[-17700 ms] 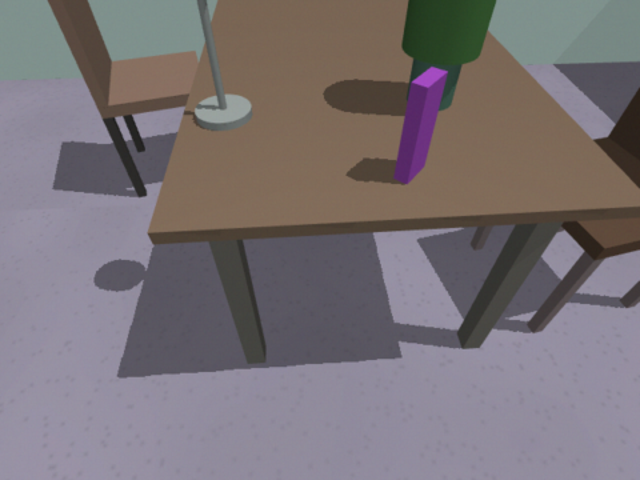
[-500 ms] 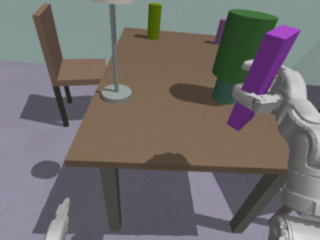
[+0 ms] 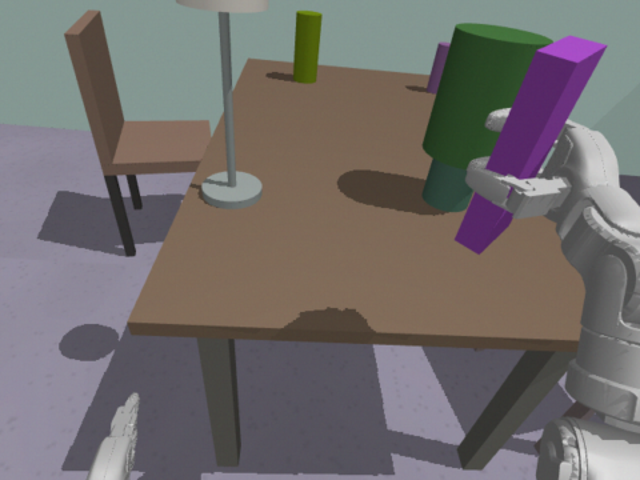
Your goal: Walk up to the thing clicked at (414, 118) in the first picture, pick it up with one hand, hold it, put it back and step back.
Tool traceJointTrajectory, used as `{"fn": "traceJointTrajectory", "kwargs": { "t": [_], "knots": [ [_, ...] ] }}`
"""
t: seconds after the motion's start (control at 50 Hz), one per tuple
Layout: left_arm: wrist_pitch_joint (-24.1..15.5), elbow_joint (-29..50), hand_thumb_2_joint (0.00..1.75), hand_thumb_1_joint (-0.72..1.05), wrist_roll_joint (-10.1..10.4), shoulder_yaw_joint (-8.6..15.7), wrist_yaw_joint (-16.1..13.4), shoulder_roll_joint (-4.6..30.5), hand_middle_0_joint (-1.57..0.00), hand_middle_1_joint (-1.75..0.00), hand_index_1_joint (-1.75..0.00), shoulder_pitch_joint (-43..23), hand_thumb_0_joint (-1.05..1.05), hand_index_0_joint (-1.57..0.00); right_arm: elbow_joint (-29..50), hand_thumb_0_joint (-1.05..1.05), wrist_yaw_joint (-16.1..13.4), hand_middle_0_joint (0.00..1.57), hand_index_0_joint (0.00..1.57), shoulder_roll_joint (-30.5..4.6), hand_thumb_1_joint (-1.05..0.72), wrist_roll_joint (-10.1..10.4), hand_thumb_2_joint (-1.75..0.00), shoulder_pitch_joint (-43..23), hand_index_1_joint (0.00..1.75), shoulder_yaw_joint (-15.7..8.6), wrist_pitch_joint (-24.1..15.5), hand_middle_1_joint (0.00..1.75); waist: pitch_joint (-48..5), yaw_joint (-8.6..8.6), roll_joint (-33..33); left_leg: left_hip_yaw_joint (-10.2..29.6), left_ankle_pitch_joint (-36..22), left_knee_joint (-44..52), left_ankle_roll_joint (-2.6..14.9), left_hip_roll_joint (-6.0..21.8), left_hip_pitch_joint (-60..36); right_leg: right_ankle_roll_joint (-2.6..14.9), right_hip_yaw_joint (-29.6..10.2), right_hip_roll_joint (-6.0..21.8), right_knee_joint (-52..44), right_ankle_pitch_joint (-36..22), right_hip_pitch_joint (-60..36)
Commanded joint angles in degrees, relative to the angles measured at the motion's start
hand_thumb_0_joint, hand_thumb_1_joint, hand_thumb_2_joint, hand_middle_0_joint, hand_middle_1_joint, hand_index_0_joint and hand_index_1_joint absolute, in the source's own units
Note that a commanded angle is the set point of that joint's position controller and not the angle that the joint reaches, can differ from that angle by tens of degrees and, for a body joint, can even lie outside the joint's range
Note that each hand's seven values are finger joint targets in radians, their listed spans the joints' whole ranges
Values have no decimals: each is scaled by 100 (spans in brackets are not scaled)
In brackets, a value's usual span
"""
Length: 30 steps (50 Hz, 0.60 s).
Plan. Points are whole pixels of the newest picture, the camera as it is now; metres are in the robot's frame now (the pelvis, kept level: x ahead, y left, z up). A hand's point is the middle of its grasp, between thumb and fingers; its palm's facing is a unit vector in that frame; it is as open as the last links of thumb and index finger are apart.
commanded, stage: hold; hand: right
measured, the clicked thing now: (519, 157) +0.33 -0.16 +0.32
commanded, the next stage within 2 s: crouch in 1.34 s
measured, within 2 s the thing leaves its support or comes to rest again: neither
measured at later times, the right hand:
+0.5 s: hand (514, 165) +0.33 -0.16 +0.31, palm faces +0.10 +1.00 +0.00, open 9.6 cm
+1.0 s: hand (513, 155) +0.33 -0.15 +0.32, palm faces +0.09 +1.00 -0.01, open 9.6 cm
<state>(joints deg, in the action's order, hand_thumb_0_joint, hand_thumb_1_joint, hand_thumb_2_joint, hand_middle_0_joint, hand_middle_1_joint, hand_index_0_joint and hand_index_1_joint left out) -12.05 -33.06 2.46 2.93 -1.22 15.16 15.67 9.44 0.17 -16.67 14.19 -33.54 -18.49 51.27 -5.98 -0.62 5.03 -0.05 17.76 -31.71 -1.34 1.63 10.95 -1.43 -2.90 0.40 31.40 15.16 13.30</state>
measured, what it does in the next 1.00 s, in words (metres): stands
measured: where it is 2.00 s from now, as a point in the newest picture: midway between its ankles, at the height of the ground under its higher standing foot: outside the picture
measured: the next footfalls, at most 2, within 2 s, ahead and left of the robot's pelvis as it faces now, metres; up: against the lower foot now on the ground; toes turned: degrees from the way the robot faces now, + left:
none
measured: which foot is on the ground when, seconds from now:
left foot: down 0.00-1.00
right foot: down 0.00-1.00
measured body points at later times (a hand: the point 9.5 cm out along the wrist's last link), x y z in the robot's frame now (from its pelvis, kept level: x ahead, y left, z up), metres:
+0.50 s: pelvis +0.00 +0.00 +0.00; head -0.06 +0.03 +0.44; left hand +0.17 +0.25 -0.06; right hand +0.32 -0.21 +0.31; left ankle +0.00 +0.13 -0.73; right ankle +0.02 -0.14 -0.73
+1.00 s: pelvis -0.01 +0.00 +0.00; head -0.07 +0.04 +0.44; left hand +0.17 +0.26 -0.06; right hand +0.32 -0.20 +0.33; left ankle +0.00 +0.13 -0.73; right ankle +0.02 -0.14 -0.73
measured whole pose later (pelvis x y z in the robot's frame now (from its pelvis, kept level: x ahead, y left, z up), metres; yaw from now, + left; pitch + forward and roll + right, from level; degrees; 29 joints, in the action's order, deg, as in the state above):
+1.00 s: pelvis -0.01 +0.00 +0.00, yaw +0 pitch -3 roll +0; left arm -12.7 -35.0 2.6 3.7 -1.1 15.3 15.0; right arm 7.8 0.0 -17.4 14.1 -37.1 -18.5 53.4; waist -6.2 -0.6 5.3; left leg 0.0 17.2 -31.7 -1.4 1.6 11.2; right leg -1.4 -2.8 0.5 31.4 14.7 13.6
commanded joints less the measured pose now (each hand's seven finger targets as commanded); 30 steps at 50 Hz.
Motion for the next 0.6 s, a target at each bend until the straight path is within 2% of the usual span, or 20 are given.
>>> {"fn": "traceJointTrajectory", "kwargs": {
  "t": [0.0,0.06,0.1,0.14,0.16,0.18,0.22,0.24,0.26,0.28,0.34,0.4,0.44,0.48,0.5,0.54,0.58],
  "knots": [
    [-325,1044,9,-60,20,331,-33,685,-4,-3,-5,-1051,0,-2,1180,0,-40,120,124,-1303,-16,-27,-118,-2903,131,-350,-486,131,-904,-11,-420,-381,-939,612,46,-160,282,188,295,-169,-361,-793,-528],
    [-336,1037,9,-61,48,390,-32,720,-4,-2,-5,-936,0,-2,1220,0,-22,119,123,-1297,-14,17,-118,-2803,130,-436,-482,130,-1013,9,-471,-381,-1113,585,46,-159,252,195,304,-159,-323,-954,-602],
    [-327,1027,9,-61,47,135,1,502,-4,-3,-5,-907,0,-2,1323,0,1,119,123,-1182,-13,22,-119,-2825,131,-304,-468,131,-957,-11,-405,-382,-1168,575,52,-165,225,192,293,-153,-311,-1032,-584],
    [-338,1067,9,-60,68,271,-7,593,-4,-3,-5,-974,0,-2,1122,0,-3,120,124,-1204,-15,51,-119,-2706,131,-386,-425,131,-849,-11,-592,-397,-1106,594,33,-179,251,191,298,-142,-328,-971,-543],
    [-342,1056,9,-60,57,312,-11,643,-4,-3,-5,-987,0,-2,1226,0,-6,120,124,-1284,-16,32,-119,-2793,132,-400,-419,132,-902,-11,-430,-389,-1068,587,54,-178,260,176,294,-134,-345,-949,-576],
    [-335,1092,9,-61,40,240,-7,601,-4,-3,-5,-1000,0,-2,1285,0,-9,120,124,-1261,-16,6,-119,-2939,131,-344,-422,131,-978,10,-326,-376,-1086,590,58,-171,252,178,299,-145,-332,-964,-621],
    [-340,1047,9,-61,46,313,-18,671,-4,-3,-5,-993,0,-2,1362,0,-18,121,125,-1278,-16,33,-121,-2990,133,-388,-412,133,-1004,-18,-432,-411,-1122,562,63,-189,234,172,267,-127,-344,-1022,-592],
    [-343,945,9,-61,55,270,-4,602,-4,-3,-5,-1027,0,-2,1228,0,-5,121,125,-1217,-15,25,-120,-2878,133,-310,-387,133,-897,-27,-402,-392,-1100,573,62,-182,272,166,299,-144,-344,-990,-542],
    [-318,863,9,-60,51,382,-19,692,-4,-3,-5,-995,0,-2,1180,0,0,121,125,-1265,-15,1,-120,-2858,132,-328,-365,132,-863,19,-361,-379,-989,600,60,-172,321,180,286,-152,-346,-859,-539],
    [-343,983,9,-60,46,415,-26,745,-4,-3,-5,-1028,0,-2,1112,0,12,120,124,-1072,-14,23,-120,-2793,132,-226,-358,132,-909,70,-488,-413,-953,604,55,-195,316,187,266,-132,-376,-837,-598],
    [-362,972,9,-60,58,349,-31,685,-4,-3,-5,-1076,0,-2,1168,0,0,120,124,-1229,-13,40,-120,-2861,132,-359,-347,132,-883,-20,-484,-407,-980,609,45,-183,281,190,279,-142,-352,-867,-547],
    [-362,903,9,-60,40,295,-34,619,-4,-3,-5,-968,0,-2,1161,0,-19,121,125,-1278,-15,22,-120,-2921,133,-391,-376,133,-970,18,-463,-382,-1065,615,42,-165,237,196,297,-161,-331,-918,-590],
    [-362,886,9,-61,36,394,-43,711,-4,-3,-5,-1002,0,-2,1249,0,-41,121,125,-1365,-15,26,-120,-2950,133,-470,-379,133,-989,-6,-458,-378,-1057,613,40,-157,235,194,303,-166,-332,-894,-547],
    [-364,799,9,-61,45,233,-11,575,-4,-3,-5,-982,0,-2,1217,0,-30,121,125,-1222,-14,24,-120,-3019,133,-324,-371,133,-980,-8,-402,-381,-1084,588,59,-170,251,186,287,-154,-337,-948,-569],
    [-394,964,9,-60,52,310,-27,606,-4,-3,-5,-1165,0,-2,1329,0,-24,122,126,-1198,-15,48,-121,-3061,134,-308,-397,134,-1038,-25,-371,-398,-1053,584,59,-179,214,173,280,-143,-347,-941,-595],
    [-389,858,9,-60,48,463,-42,800,-4,-3,-5,-1110,0,-2,1124,0,-45,120,124,-1277,-13,23,-120,-3018,132,-357,-355,132,-964,1,-430,-422,-888,593,70,-196,276,174,260,-124,-399,-785,-554],
    [-383,879,9,-60,46,217,-15,578,-4,-3,-5,-1088,0,-2,1069,0,-27,121,125,-1089,-13,-2,-121,-3091,133,-155,-348,133,-917,37,-302,-408,-863,622,73,-188,299,177,267,-136,-417,-750,-566]
  ]
}}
